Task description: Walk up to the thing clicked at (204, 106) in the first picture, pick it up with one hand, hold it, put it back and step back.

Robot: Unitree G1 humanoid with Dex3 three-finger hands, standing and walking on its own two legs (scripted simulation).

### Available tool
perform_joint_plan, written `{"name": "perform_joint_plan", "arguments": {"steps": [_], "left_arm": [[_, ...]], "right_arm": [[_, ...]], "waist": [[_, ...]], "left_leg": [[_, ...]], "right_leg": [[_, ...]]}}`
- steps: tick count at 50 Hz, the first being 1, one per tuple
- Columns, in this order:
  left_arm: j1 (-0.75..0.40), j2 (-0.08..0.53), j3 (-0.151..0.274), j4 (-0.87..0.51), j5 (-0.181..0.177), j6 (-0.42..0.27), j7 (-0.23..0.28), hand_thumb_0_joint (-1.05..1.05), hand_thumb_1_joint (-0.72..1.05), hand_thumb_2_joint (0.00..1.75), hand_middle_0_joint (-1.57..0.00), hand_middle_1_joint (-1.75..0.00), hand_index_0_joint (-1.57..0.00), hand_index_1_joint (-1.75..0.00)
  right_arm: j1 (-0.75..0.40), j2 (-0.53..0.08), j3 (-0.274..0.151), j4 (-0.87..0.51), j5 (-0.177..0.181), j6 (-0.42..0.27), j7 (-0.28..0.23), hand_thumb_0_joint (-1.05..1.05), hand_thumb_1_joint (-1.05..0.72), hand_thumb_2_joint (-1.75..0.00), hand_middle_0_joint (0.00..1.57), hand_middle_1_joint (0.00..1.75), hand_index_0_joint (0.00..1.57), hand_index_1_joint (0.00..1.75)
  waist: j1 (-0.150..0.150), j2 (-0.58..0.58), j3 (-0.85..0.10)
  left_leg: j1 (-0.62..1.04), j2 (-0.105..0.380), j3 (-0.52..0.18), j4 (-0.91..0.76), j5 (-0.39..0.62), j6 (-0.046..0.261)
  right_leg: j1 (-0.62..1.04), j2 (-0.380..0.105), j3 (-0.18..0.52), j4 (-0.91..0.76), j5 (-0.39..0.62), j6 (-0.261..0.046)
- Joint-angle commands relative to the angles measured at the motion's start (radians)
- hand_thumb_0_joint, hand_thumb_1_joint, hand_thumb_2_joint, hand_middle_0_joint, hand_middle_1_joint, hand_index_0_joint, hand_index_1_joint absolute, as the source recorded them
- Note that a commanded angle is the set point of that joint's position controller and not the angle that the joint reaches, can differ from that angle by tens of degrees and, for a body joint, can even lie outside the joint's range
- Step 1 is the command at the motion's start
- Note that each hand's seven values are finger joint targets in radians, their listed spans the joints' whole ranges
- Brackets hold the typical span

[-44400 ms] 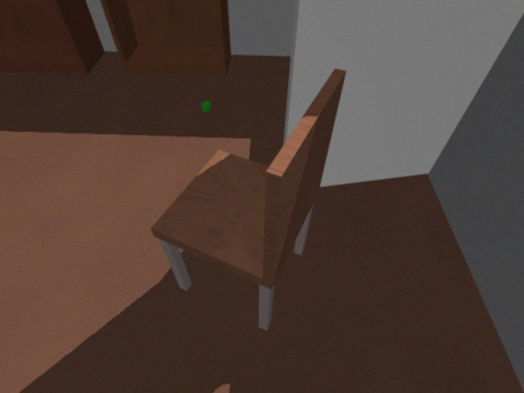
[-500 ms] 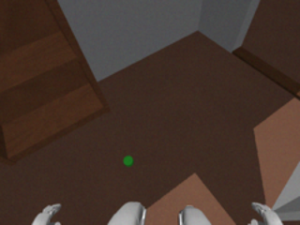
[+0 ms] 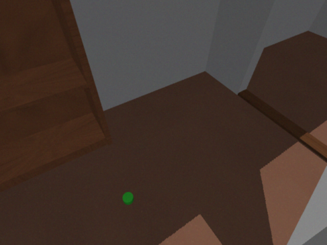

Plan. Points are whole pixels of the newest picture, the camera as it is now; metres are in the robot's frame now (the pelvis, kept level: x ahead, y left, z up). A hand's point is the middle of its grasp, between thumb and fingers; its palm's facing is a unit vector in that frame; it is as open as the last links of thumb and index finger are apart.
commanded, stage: walk up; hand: left
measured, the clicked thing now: (128, 198) +0.49 +0.23 -0.75
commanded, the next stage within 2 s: none
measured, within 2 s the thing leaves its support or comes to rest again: neither
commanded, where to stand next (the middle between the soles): +0.09 +0.01 m, yaw -2 degrees
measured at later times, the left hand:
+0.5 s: hand out of the picture +0.12 +0.26 -0.13, palm faces -0.02 -0.92 -0.39, open 7.3 cm
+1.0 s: hand (71, 239) +0.16 +0.28 -0.18, palm faces -0.10 -0.93 -0.36, open 7.3 cm
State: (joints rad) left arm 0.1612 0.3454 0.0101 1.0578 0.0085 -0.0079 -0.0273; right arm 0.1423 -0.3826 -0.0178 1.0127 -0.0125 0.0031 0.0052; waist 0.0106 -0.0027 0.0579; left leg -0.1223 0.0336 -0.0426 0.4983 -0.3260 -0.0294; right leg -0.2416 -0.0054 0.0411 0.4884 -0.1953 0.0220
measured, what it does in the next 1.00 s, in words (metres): steps on the spot: left foot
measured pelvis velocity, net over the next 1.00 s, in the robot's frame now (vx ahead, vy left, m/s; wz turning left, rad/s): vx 0.03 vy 0.02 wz -0.09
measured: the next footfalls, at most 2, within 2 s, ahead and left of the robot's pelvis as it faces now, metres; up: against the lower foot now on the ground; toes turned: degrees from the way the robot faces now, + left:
left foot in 0.72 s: +0.21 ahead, +0.13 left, +0.00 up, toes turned -2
right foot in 1.08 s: +0.00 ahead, -0.12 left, +0.00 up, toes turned -3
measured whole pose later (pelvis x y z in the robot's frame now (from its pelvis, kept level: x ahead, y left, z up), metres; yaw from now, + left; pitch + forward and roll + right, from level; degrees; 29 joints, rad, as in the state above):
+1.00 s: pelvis +0.03 +0.02 -0.02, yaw -5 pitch -2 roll +0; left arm 0.13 0.42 0.06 0.86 -0.01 0.08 0.00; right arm 0.07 -0.35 -0.04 0.82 -0.02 0.02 -0.03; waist 0.00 -0.05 0.20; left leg -0.44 0.04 0.03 0.58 -0.11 0.01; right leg -0.36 0.07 0.14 1.11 -0.52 0.01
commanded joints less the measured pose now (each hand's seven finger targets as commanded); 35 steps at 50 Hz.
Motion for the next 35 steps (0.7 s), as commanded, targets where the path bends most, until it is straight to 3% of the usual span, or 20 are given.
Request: {"name": "perform_joint_plan", "arguments": {"steps": [1,9,10,11,13,14,15,16,18,19,20,21,22,23,25,27,29,32,34,35], "left_arm": [[-0.091,0.247,0.051,-0.055,0.0,-0.042,0.023,0.0,0.9,0.9,-0.2,-0.3,-0.2,-0.3],[-0.092,0.218,0.048,-0.015,-0.006,-0.042,0.029,0.0,0.9,0.9,-0.2,-0.3,-0.2,-0.3],[-0.043,0.254,0.065,-0.044,0.004,-0.045,0.015,0.0,0.9,0.9,-0.2,-0.3,-0.2,-0.3],[-0.046,0.252,0.065,-0.042,0.01,-0.039,0.009,0.0,0.9,0.9,-0.2,-0.3,-0.2,-0.3],[-0.076,0.233,0.068,-0.061,0.018,-0.034,0.0,0.0,0.9,0.9,-0.2,-0.3,-0.2,-0.3],[-0.088,0.222,0.068,-0.077,0.018,-0.035,-0.002,0.0,0.9,0.9,-0.2,-0.3,-0.2,-0.3],[-0.085,0.221,0.071,-0.092,0.021,-0.04,-0.001,0.0,0.9,0.9,-0.2,-0.3,-0.2,-0.3],[-0.074,0.222,0.07,-0.103,0.019,-0.046,-0.001,0.0,0.9,0.9,-0.2,-0.3,-0.2,-0.3],[0.014,0.203,0.07,-0.093,0.013,-0.068,0.002,0.0,0.9,0.9,-0.2,-0.3,-0.2,-0.3],[0.092,0.228,0.088,-0.064,0.013,-0.076,0.009,0.0,0.9,0.9,-0.2,-0.3,-0.2,-0.3],[0.199,0.306,0.11,-0.044,0.017,-0.082,0.019,0.0,0.9,0.9,-0.2,-0.3,-0.2,-0.3],[0.23,0.373,0.122,-0.049,0.013,-0.083,0.022,0.0,0.9,0.9,-0.2,-0.3,-0.2,-0.3],[0.21,0.402,0.126,-0.084,0.014,-0.083,0.025,0.0,0.9,0.9,-0.2,-0.3,-0.2,-0.3],[0.195,0.367,0.124,-0.101,0.004,-0.078,0.028,0.0,0.9,0.9,-0.2,-0.3,-0.2,-0.3],[0.131,0.298,0.105,-0.139,-0.003,-0.071,0.034,0.0,0.9,0.9,-0.2,-0.3,-0.2,-0.3],[0.071,0.286,0.088,-0.159,0.002,-0.07,0.042,0.0,0.9,0.9,-0.2,-0.3,-0.2,-0.3],[0.031,0.255,0.07,-0.177,0.0,-0.062,0.054,0.0,0.9,0.9,-0.2,-0.3,-0.2,-0.3],[-0.001,0.267,0.068,-0.212,-0.015,-0.028,0.062,0.0,0.9,0.9,-0.2,-0.3,-0.2,-0.3],[-0.048,0.274,0.068,-0.248,-0.029,0.01,0.061,0.0,0.9,0.9,-0.2,-0.3,-0.2,-0.3],[-0.037,0.248,0.065,-0.252,-0.034,0.024,0.06,0.0,0.9,0.9,-0.2,-0.3,-0.2,-0.3]], "right_arm": [[-0.027,-0.182,-0.043,-0.038,0.004,-0.03,-0.003,0.0,-0.9,-0.9,0.2,0.3,0.2,0.3],[-0.046,-0.196,-0.044,-0.004,0.009,-0.031,-0.005,0.0,-0.9,-0.9,0.2,0.3,0.2,0.3],[0.019,-0.239,-0.064,-0.03,-0.002,-0.042,0.006,0.0,-0.9,-0.9,0.2,0.3,0.2,0.3],[0.028,-0.245,-0.069,-0.025,-0.009,-0.043,0.009,0.0,-0.9,-0.9,0.2,0.3,0.2,0.3],[0.063,-0.267,-0.082,-0.022,-0.015,-0.039,0.012,0.0,-0.9,-0.9,0.2,0.3,0.2,0.3],[0.067,-0.28,-0.091,-0.033,-0.016,-0.04,0.012,0.0,-0.9,-0.9,0.2,0.3,0.2,0.3],[0.05,-0.289,-0.095,-0.049,-0.015,-0.045,0.011,0.0,-0.9,-0.9,0.2,0.3,0.2,0.3],[0.033,-0.283,-0.093,-0.063,-0.016,-0.051,0.011,0.0,-0.9,-0.9,0.2,0.3,0.2,0.3],[0.005,-0.255,-0.088,-0.086,-0.014,-0.052,0.015,0.0,-0.9,-0.9,0.2,0.3,0.2,0.3],[0.001,-0.217,-0.075,-0.103,-0.006,-0.048,0.017,0.0,-0.9,-0.9,0.2,0.3,0.2,0.3],[-0.015,-0.165,-0.06,-0.134,0.01,-0.049,0.016,0.0,-0.9,-0.9,0.2,0.3,0.2,0.3],[0.003,-0.147,-0.058,-0.154,0.003,-0.044,0.008,0.0,-0.9,-0.9,0.2,0.3,0.2,0.3],[0.014,-0.185,-0.066,-0.153,-0.009,-0.039,-0.006,0.0,-0.9,-0.9,0.2,0.3,0.2,0.3],[0.02,-0.199,-0.073,-0.15,-0.009,-0.046,-0.008,0.0,-0.9,-0.9,0.2,0.3,0.2,0.3],[0.071,-0.189,-0.077,-0.139,0.003,-0.045,0.002,0.0,-0.9,-0.9,0.2,0.3,0.2,0.3],[0.11,-0.165,-0.076,-0.127,0.008,-0.029,0.007,0.0,-0.9,-0.9,0.2,0.3,0.2,0.3],[0.112,-0.144,-0.072,-0.115,0.012,-0.011,0.004,0.0,-0.9,-0.9,0.2,0.3,0.2,0.3],[0.088,-0.142,-0.069,-0.116,0.02,-0.002,-0.009,0.0,-0.9,-0.9,0.2,0.3,0.2,0.3],[0.15,-0.165,-0.083,-0.109,0.016,0.003,-0.019,0.0,-0.9,-0.9,0.2,0.3,0.2,0.3],[0.154,-0.201,-0.095,-0.111,0.009,-0.001,-0.023,0.0,-0.9,-0.9,0.2,0.3,0.2,0.3]], "waist": [[-0.021,-0.026,-0.047],[-0.01,-0.029,-0.116],[-0.018,-0.026,-0.173],[-0.02,-0.002,-0.112],[-0.038,0.062,0.019],[-0.043,0.098,0.076],[-0.033,0.103,0.12],[-0.021,0.101,0.141],[0.022,0.115,0.068],[0.054,0.066,0.032],[0.088,-0.129,-0.032],[0.077,-0.194,-0.022],[0.074,-0.111,0.027],[0.064,-0.059,0.044],[0.018,-0.082,0.015],[-0.018,-0.101,-0.006],[-0.025,-0.097,-0.008],[-0.018,-0.159,-0.028],[-0.059,-0.166,-0.062],[-0.06,-0.09,-0.076]], "left_leg": [[-0.026,0.044,-0.033,-0.128,0.053,0.068],[0.015,0.072,-0.032,-0.159,0.197,0.064],[0.035,0.042,-0.027,-0.128,-0.103,0.112],[0.024,0.058,-0.075,-0.159,-0.273,0.135],[0.031,0.133,-0.194,-0.258,-0.435,0.178],[0.014,0.197,-0.26,-0.313,-0.413,0.206],[-0.002,0.245,-0.285,-0.308,-0.283,0.233],[0.006,0.243,-0.259,-0.269,-0.119,0.239],[0.015,0.181,-0.138,-0.109,0.185,0.205],[-0.085,0.115,-0.061,0.033,0.268,0.152],[-0.236,-0.005,0.043,0.312,0.201,0.092],[-0.434,-0.094,0.058,0.437,-0.208,0.062],[-0.448,-0.053,-0.024,0.499,-0.291,0.068],[-0.448,-0.029,-0.054,0.553,-0.274,0.07],[-0.408,0.002,-0.074,0.532,-0.201,0.07],[-0.295,0.011,-0.031,0.427,-0.129,0.051],[-0.193,0.004,0.002,0.304,-0.046,0.031],[-0.148,-0.042,0.057,0.184,0.07,0.031],[-0.043,-0.059,0.078,0.031,0.246,0.043],[-0.005,-0.031,0.035,-0.007,0.498,0.052]], "right_leg": [[0.027,-0.123,0.145,-0.16,0.051,-0.072],[0.114,-0.107,0.097,-0.138,0.186,-0.058],[0.13,-0.054,0.069,-0.084,-0.172,-0.085],[0.02,-0.051,0.08,-0.063,-0.355,-0.09],[-0.174,-0.002,0.021,0.027,-0.382,-0.066],[-0.215,0.021,-0.022,0.113,-0.267,-0.054],[-0.229,-0.003,-0.034,0.157,-0.199,-0.045],[-0.236,-0.021,-0.035,0.139,-0.196,-0.046],[-0.068,-0.005,-0.052,-0.06,-0.111,-0.066],[0.136,-0.011,-0.005,-0.144,-0.019,-0.082],[0.308,-0.148,0.23,-0.197,0.146,-0.119],[0.401,-0.316,0.473,-0.232,0.222,-0.208],[0.313,-0.417,0.558,-0.196,0.287,-0.313],[0.285,-0.401,0.486,-0.179,0.391,-0.338],[0.286,-0.291,0.266,-0.155,0.483,-0.272],[0.162,-0.238,0.141,-0.128,0.564,-0.241],[0.061,-0.198,0.057,-0.08,0.67,-0.208],[0.058,-0.179,0.051,0.036,0.72,-0.178],[-0.02,-0.149,0.031,0.167,0.571,-0.145],[-0.048,-0.094,0.029,0.223,0.392,-0.1]]}}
